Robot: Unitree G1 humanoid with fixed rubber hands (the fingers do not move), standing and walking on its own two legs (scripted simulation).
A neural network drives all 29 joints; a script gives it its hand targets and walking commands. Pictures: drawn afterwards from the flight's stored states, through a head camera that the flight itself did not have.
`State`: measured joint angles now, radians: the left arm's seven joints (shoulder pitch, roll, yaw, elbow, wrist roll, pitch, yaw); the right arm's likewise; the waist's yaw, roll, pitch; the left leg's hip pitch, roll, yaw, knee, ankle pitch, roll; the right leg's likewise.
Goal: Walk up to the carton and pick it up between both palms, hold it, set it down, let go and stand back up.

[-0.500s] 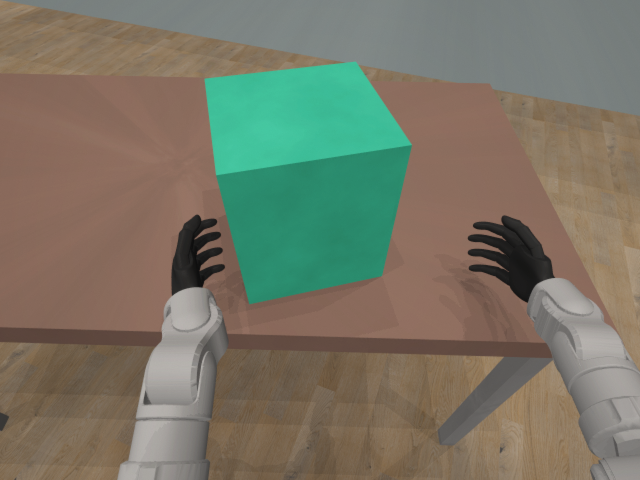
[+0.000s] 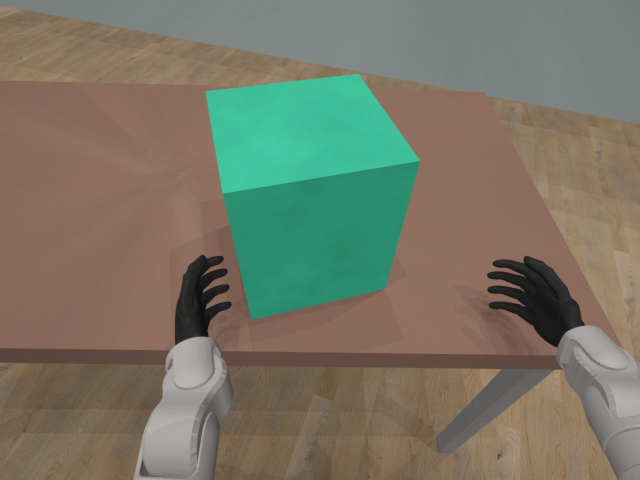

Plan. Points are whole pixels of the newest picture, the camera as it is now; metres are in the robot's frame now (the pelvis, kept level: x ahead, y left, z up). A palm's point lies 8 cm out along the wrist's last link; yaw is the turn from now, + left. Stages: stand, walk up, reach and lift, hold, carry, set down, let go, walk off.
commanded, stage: set down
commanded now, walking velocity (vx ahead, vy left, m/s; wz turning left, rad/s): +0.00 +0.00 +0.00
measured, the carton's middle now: (303, 199) +0.47 +0.04 +0.09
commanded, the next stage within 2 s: none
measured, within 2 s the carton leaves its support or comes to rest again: neither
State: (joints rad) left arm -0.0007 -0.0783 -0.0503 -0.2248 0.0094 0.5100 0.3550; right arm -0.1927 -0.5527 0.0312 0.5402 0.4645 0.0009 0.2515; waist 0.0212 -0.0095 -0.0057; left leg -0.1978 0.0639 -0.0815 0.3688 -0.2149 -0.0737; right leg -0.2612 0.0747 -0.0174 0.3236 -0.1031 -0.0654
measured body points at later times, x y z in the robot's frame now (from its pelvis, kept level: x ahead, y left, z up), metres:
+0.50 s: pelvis +0.00 +0.00 +0.00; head +0.02 +0.01 +0.45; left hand +0.24 +0.16 +0.06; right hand +0.25 -0.28 +0.04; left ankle -0.01 +0.17 -0.74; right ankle +0.04 -0.08 -0.74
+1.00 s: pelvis -0.01 +0.01 +0.00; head -0.06 -0.01 +0.45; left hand +0.21 +0.17 +0.09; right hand +0.21 -0.28 +0.04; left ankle -0.01 +0.17 -0.74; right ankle +0.04 -0.08 -0.74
